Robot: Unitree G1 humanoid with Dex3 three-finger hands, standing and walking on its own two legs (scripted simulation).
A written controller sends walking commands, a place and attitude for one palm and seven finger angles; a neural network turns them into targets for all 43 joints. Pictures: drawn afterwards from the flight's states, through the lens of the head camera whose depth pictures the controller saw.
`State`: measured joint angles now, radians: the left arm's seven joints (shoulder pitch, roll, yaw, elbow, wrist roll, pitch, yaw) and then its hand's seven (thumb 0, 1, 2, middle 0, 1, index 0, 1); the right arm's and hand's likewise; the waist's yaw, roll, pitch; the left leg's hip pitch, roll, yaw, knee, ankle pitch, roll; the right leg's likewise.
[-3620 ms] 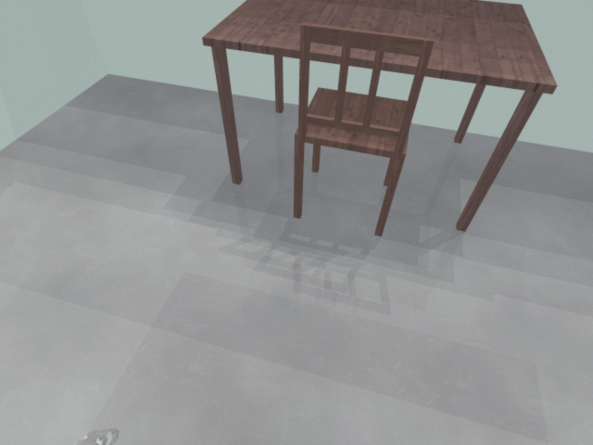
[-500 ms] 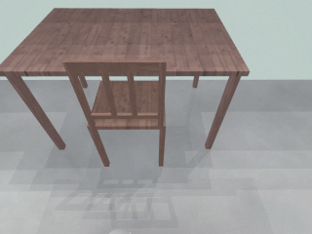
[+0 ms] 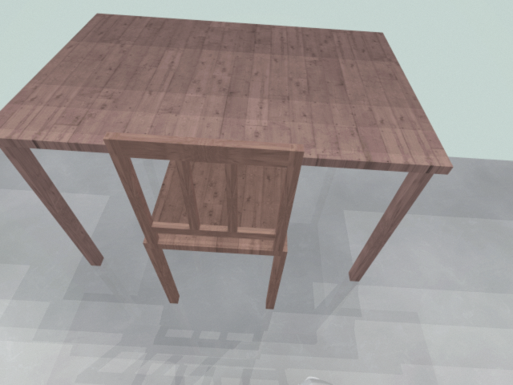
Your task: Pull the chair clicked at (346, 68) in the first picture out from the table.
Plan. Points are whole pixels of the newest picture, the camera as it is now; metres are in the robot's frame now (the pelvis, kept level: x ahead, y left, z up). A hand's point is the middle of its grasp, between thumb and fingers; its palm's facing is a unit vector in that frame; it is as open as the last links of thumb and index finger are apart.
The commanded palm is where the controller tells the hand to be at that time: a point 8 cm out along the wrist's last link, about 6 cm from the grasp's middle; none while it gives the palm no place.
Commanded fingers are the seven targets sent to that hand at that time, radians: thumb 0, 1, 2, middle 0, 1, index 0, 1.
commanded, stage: come to a stop and stand still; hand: left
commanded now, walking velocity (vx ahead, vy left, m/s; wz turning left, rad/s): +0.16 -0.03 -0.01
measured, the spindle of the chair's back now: (189, 196) +0.52 +0.19 -0.10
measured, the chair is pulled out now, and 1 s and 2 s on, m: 0.00 0.00 0.00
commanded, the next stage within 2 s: look again from close up in 1.28 s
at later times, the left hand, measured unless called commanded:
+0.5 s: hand out of the picture +0.08 +0.18 -0.18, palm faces +0.08 -0.97 -0.23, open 7.3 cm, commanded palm none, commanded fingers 0.00 0.90 0.90 -0.20 -0.30 -0.20 -0.30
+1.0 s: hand out of the picture -0.05 +0.17 -0.17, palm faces +0.04 -0.98 -0.19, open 7.3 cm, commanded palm none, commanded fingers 0.00 0.90 0.90 -0.20 -0.30 -0.20 -0.30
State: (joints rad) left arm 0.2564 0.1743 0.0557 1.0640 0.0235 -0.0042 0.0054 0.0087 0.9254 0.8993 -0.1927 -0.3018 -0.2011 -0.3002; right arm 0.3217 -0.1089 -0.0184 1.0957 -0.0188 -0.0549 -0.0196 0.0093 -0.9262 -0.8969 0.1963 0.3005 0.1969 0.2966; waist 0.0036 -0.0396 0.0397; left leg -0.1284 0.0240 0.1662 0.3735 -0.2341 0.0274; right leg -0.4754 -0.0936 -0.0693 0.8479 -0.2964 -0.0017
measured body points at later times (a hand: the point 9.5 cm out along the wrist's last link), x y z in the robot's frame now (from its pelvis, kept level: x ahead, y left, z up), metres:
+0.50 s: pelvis +0.02 -0.01 -0.01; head +0.04 +0.00 +0.44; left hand +0.08 +0.24 -0.16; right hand +0.11 -0.25 -0.16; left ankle +0.02 +0.12 -0.74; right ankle +0.10 -0.13 -0.74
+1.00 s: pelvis -0.01 +0.00 +0.00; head +0.00 -0.01 +0.45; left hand -0.05 +0.22 -0.16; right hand +0.00 -0.22 -0.17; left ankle +0.03 +0.12 -0.74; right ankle -0.03 -0.10 -0.74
